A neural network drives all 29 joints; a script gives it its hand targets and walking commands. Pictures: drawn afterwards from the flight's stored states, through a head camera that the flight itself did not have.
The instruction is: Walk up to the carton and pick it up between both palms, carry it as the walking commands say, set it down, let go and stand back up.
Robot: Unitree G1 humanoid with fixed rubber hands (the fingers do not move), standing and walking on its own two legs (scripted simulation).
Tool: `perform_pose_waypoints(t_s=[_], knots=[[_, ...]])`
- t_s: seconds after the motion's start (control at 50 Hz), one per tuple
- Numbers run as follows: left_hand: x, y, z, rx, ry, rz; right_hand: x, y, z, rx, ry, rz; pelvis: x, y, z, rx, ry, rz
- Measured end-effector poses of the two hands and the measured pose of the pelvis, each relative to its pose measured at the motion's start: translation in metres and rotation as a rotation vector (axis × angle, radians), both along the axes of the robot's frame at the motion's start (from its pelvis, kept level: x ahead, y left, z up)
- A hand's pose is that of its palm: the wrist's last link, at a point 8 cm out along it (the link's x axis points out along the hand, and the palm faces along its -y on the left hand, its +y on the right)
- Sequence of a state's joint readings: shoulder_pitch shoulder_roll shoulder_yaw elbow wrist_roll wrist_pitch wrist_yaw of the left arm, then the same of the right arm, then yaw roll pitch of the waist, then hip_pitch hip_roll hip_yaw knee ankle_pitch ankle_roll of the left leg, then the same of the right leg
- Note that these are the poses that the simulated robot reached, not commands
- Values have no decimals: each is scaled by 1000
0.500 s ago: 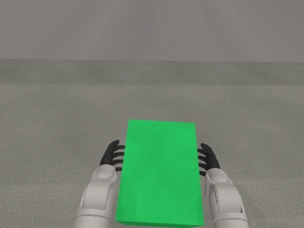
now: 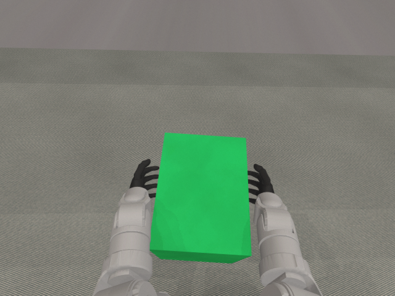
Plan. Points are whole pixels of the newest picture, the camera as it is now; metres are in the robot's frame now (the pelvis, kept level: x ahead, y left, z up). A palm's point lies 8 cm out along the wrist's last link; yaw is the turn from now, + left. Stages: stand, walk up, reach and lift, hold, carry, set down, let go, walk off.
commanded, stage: set down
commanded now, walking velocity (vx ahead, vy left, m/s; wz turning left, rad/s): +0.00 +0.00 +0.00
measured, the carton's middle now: (200, 202) +0.35 +0.04 -0.07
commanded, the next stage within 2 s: none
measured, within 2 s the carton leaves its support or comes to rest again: neither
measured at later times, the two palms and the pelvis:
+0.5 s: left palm (146, 204) +0.34 +0.18 -0.10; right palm (251, 208) +0.37 -0.09 -0.10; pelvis +0.00 +0.02 -0.04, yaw +1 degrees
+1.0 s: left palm (150, 210) +0.37 +0.18 -0.18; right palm (243, 211) +0.40 -0.09 -0.18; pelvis -0.01 +0.01 -0.12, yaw +0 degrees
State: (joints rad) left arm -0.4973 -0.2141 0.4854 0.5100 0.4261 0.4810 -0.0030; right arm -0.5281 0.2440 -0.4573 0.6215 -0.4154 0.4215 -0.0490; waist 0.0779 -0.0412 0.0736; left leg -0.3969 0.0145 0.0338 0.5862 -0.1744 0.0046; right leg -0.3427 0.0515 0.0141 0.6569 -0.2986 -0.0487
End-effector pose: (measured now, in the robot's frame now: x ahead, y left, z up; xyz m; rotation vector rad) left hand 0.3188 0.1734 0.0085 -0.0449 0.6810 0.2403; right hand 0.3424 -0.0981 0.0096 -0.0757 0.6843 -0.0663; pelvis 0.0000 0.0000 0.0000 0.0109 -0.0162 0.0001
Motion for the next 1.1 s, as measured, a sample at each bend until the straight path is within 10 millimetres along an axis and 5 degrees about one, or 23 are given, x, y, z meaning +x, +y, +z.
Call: perform_pose_waypoints(t_s=[0.4,1.1], knots=[[20,6,-88,15,-9,-11,19,6,-88,20,-11,-25,-2,17,-28,-21,312,14],[55,10,-207,-4,-31,37,63,11,-207,48,-29,-12,-18,12,-136,-16,626,9]])
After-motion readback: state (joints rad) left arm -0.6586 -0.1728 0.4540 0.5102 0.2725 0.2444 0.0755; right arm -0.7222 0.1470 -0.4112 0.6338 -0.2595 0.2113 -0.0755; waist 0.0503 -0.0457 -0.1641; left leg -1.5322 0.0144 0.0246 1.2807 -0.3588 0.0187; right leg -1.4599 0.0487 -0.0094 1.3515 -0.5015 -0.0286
